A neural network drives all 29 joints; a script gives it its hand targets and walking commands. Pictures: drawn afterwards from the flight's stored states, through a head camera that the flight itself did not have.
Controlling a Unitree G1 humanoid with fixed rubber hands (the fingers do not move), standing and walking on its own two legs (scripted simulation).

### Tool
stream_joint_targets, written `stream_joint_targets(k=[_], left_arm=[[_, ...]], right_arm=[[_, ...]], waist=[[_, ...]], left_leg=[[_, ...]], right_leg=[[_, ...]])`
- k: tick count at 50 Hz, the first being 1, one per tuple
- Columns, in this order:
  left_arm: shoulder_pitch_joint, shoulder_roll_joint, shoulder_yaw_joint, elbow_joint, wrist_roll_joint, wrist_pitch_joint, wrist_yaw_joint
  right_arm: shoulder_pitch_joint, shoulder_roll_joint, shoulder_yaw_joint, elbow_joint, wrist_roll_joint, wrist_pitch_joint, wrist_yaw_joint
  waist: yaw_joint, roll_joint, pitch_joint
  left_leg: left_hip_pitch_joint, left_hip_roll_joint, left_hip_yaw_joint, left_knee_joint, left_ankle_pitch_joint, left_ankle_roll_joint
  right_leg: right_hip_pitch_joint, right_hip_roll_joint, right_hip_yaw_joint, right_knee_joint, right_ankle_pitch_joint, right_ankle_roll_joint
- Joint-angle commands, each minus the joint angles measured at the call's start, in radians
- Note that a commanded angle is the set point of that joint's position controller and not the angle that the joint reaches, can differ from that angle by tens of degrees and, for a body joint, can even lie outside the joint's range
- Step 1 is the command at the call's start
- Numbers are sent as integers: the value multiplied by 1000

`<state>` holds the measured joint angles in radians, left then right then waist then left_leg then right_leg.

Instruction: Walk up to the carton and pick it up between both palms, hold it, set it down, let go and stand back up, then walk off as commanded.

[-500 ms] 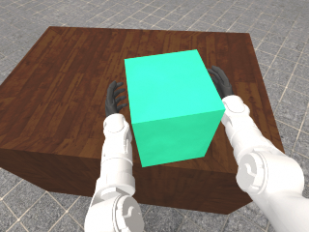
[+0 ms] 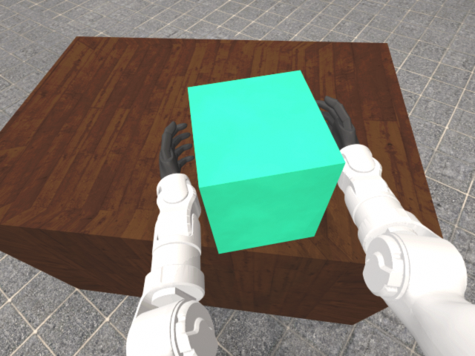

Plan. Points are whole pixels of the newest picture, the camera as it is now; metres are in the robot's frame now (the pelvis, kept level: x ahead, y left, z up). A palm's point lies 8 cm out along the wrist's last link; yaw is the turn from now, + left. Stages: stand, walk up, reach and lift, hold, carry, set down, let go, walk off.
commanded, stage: reach and lift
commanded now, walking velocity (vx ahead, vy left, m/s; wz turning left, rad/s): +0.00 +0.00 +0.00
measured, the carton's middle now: (256, 168) +0.44 +0.05 +0.02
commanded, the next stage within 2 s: none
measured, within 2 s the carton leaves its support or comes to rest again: leaves its support in 0.92 s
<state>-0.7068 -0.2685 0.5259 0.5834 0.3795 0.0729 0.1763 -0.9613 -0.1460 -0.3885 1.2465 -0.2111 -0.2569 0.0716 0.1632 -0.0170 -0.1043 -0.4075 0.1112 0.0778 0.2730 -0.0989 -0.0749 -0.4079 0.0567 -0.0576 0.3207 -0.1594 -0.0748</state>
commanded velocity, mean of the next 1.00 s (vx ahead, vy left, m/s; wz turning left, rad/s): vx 0.00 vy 0.00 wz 0.00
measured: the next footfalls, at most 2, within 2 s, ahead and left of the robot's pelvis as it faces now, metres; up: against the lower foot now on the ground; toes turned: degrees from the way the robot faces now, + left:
none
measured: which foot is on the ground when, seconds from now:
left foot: down 0.00-1.00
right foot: down 0.00-1.00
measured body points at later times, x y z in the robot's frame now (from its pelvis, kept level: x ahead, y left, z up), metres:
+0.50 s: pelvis +0.00 +0.00 +0.00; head +0.07 +0.00 +0.44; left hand +0.39 +0.19 +0.08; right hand +0.48 -0.09 +0.08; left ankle +0.00 +0.17 -0.74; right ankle -0.02 -0.07 -0.74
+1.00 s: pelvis -0.03 +0.00 +0.00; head +0.02 +0.00 +0.44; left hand +0.36 +0.20 +0.08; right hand +0.45 -0.08 +0.10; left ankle +0.00 +0.17 -0.74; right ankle -0.02 -0.07 -0.74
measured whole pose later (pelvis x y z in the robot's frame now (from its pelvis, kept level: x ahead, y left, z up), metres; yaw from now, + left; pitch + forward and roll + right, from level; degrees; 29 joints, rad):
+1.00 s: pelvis -0.03 +0.00 +0.00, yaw +1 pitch +17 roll +0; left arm -0.70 -0.23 0.46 0.70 0.28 0.04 0.23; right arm -1.03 -0.21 -0.26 1.46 -0.18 -0.35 0.02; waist 0.16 -0.02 -0.21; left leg -0.52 0.11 0.07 0.28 -0.05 -0.06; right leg -0.50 0.05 -0.09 0.32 -0.11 -0.07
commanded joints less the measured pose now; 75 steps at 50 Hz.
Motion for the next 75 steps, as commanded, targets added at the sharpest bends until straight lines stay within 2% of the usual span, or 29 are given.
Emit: stream_joint_targets(k=[1, 3, 5, 7, 9, 10, 15, 16, 17, 18, 20, 24, 27, 32, 34, 37, 41, 43, 44, 45, 50, 54, 58, 65, 68, 69, 70, 73, 75], left_arm=[[-426, -374, -268, -2, 4, -15, -79], [-434, -362, -274, -17, 12, -16, -81], [-398, -358, -270, -15, 7, -17, -79], [-413, -361, -260, 2, 14, -20, -84], [-421, -364, -266, -1, 12, -28, -82], [-441, -371, -283, -1, -7, -28, -83], [-436, -388, -303, -5, -14, -40, -77], [-453, -395, -305, 8, -4, -37, -72], [-463, -386, -327, -25, -16, -45, -68], [-456, -395, -315, -4, -17, -45, -67], [-473, -399, -341, -12, -30, -50, -64], [-511, -406, -355, -28, -38, -78, -67], [-548, -422, -369, -10, -52, -100, -59], [-574, -421, -376, -12, -54, -121, -53], [-589, -433, -403, -9, -68, -124, -51], [-628, -409, -373, 21, -73, -131, -49], [-659, -415, -389, -5, -76, -144, -43], [-713, -415, -413, -24, -88, -133, -38], [-706, -413, -411, -29, -82, -132, -32], [-709, -412, -414, -40, -91, -125, -27], [-752, -399, -427, -34, -108, -84, -22], [-826, -397, -432, -50, -134, -67, -9], [-834, -380, -441, -15, -150, -34, -18], [-899, -425, -547, -78, -233, 20, -19], [-856, -397, -534, -46, -238, 52, -30], [-879, -394, -526, -57, -221, 53, -34], [-834, -397, -527, -66, -224, 52, -45], [-867, -412, -555, -81, -243, 76, -60], [-863, -406, -542, -89, -226, 87, -67]], right_arm=[[-496, 417, 168, -49, -62, -33, 116], [-490, 418, 165, -45, -64, -29, 112], [-472, 425, 197, -50, -46, -33, 120], [-491, 425, 194, -59, -63, -35, 110], [-501, 444, 218, -69, -45, -43, 108], [-520, 433, 214, -61, -34, -48, 104], [-502, 438, 243, -56, -39, -66, 94], [-564, 445, 243, -74, -37, -74, 95], [-528, 443, 238, -48, -26, -77, 95], [-552, 434, 255, -66, -35, -86, 97], [-589, 402, 244, -73, -31, -105, 89], [-603, 412, 278, -57, -36, -139, 80], [-657, 432, 318, -80, -46, -177, 82], [-656, 420, 319, -17, -42, -194, 71], [-666, 391, 291, 0, -56, -207, 71], [-686, 395, 283, 42, -71, -212, 73], [-703, 399, 303, 43, -41, -217, 75], [-743, 389, 248, 55, -49, -203, 80], [-737, 395, 262, 37, -31, -199, 84], [-718, 392, 246, 62, -39, -180, 89], [-717, 411, 211, 66, -32, -130, 92], [-754, 460, 218, 26, -13, -88, 101], [-783, 478, 223, -25, 10, -55, 97], [-807, 528, 278, -117, 80, 13, 93], [-830, 536, 308, -163, 113, 46, 78], [-823, 543, 305, -148, 117, 48, 74], [-825, 565, 347, -199, 135, 49, 66], [-851, 588, 370, -253, 172, 72, 47], [-841, 597, 395, -266, 197, 87, 44]], waist=[[43, -106, -508], [40, -95, -492], [68, -93, -491], [38, -116, -505], [55, -99, -518], [36, -99, -529], [34, -134, -540], [47, -109, -562], [20, -97, -572], [43, -108, -569], [19, -116, -586], [11, -124, -634], [31, -124, -748], [21, -146, -744], [-1, -115, -764], [6, -161, -759], [20, -142, -775], [-4, -105, -786], [26, -96, -808], [17, -86, -773], [0, -95, -745], [11, -125, -767], [13, -124, -756], [-38, -70, -775], [-34, -134, -780], [-26, -90, -759], [-26, -126, -758], [-63, -116, -749], [-62, -88, -712]], left_leg=[[140, -76, 70, 44, 342, 86], [159, -86, 67, 51, 358, 88], [163, -82, 82, 45, 371, 90], [141, -81, 68, 40, 332, 91], [126, -82, 72, 44, 354, 91], [131, -88, 63, 51, 368, 87], [109, -73, 59, 44, 365, 90], [130, -79, 66, 55, 371, 88], [162, -81, 65, 63, 388, 80], [174, -70, 59, 74, 406, 78], [173, -69, 60, 76, 425, 74], [104, -74, 53, 62, 398, 78], [61, -75, 53, 71, 405, 74], [106, -75, 40, 69, 409, 79], [122, -68, 30, 75, 425, 70], [101, -77, 41, 59, 363, 82], [106, -79, 34, 61, 366, 82], [168, -77, 33, 67, 360, 75], [180, -77, 32, 74, 361, 71], [188, -75, 37, 64, 359, 72], [218, -86, 27, 62, 264, 76], [203, -95, 23, 60, 188, 88], [189, -98, 15, 65, 157, 94], [274, -99, -14, 91, 256, 68], [241, -102, -15, 100, 255, 74], [231, -107, -11, 90, 259, 74], [222, -109, -14, 94, 292, 75], [240, -114, -21, 91, 282, 79], [255, -120, -28, 99, 313, 65]], right_leg=[[391, -44, -20, 43, 528, 79], [371, -48, -16, 42, 533, 83], [369, -48, -10, 44, 550, 80], [402, -55, -8, 50, 576, 86], [389, -56, -3, 63, 604, 87], [392, -53, -9, 66, 604, 88], [429, -47, -8, 85, 665, 91], [394, -44, -5, 76, 638, 85], [364, -42, -16, 74, 638, 86], [364, -36, -17, 69, 640, 80], [366, -39, -12, 75, 677, 80], [438, -57, -4, 99, 805, 91], [478, -59, 0, 135, 884, 89], [433, -44, -9, 118, 839, 90], [406, -45, -20, 100, 818, 83], [391, -40, -24, 96, 751, 84], [405, -37, -21, 103, 758, 84], [327, -34, -36, 72, 637, 75], [317, -29, -31, 70, 617, 77], [299, -28, -34, 53, 561, 72], [258, -27, -37, 21, 393, 65], [228, -29, -24, 26, 294, 75], [248, -40, -9, 33, 282, 90], [240, -30, -18, 31, 338, 95], [300, -30, -5, 40, 423, 101], [328, -38, 5, 49, 452, 113], [382, -46, 11, 53, 529, 118], [395, -35, 8, 63, 537, 123], [420, -39, 18, 47, 572, 121]])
